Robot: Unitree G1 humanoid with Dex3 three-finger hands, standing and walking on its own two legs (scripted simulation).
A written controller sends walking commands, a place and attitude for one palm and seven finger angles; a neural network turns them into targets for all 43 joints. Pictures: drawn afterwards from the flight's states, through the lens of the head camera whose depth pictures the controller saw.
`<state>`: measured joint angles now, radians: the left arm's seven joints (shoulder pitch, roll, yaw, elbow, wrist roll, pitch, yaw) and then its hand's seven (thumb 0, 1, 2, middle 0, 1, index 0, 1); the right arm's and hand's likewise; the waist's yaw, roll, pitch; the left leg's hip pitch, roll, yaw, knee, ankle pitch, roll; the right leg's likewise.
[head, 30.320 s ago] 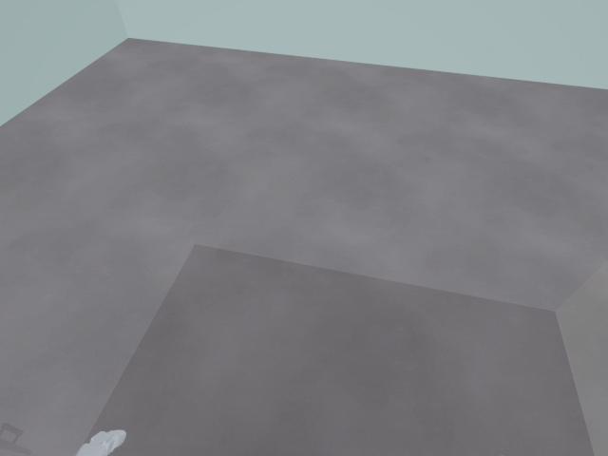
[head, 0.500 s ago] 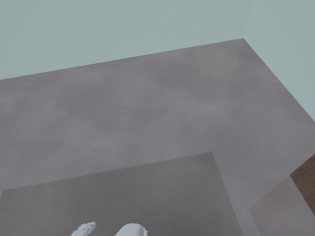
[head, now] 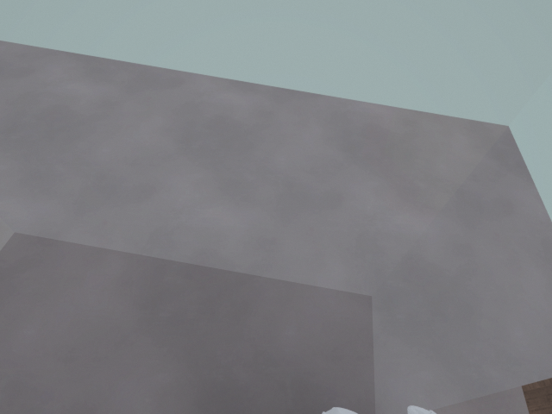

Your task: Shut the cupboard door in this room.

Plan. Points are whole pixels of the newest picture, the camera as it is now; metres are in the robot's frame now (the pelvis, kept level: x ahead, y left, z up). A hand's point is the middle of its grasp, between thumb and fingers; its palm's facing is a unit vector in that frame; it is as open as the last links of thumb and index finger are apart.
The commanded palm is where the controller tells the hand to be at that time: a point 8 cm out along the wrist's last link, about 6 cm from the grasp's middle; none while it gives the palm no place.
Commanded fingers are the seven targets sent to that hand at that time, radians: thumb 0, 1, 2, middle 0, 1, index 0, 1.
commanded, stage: turn or walk to find it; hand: left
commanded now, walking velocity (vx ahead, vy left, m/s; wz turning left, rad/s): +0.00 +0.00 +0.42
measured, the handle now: out of the picture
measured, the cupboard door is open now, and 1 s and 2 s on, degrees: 93 93 93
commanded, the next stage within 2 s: none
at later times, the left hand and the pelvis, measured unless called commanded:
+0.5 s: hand out of the picture +0.08 +0.16 -0.14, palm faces +0.16 -0.95 -0.28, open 7.4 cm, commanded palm none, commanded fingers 0.00 0.90 0.90 -0.20 -0.30 -0.20 -0.30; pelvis -0.01 -0.05 +0.00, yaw +11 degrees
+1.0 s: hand out of the picture -0.14 +0.18 -0.19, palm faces +0.46 -0.85 -0.25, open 7.4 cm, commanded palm none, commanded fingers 0.00 0.90 0.90 -0.20 -0.30 -0.20 -0.30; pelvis -0.05 -0.02 -0.01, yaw +24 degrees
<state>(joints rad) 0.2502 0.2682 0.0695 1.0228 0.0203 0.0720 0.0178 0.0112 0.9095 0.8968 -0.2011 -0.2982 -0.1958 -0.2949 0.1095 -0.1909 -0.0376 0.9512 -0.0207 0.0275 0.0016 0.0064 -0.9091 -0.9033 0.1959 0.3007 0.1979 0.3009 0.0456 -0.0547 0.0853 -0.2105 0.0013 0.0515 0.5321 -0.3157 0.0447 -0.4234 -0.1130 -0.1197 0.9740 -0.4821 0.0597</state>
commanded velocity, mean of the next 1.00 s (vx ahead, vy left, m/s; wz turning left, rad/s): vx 0.00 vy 0.00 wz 0.42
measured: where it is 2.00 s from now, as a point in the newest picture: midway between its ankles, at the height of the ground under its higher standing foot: outside the picture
